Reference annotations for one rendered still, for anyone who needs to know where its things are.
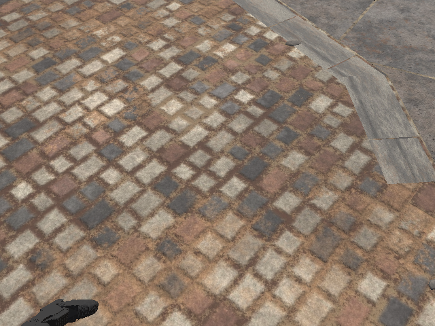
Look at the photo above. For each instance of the left robot hand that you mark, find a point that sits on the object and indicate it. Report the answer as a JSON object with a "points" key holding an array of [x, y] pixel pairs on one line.
{"points": [[59, 313]]}

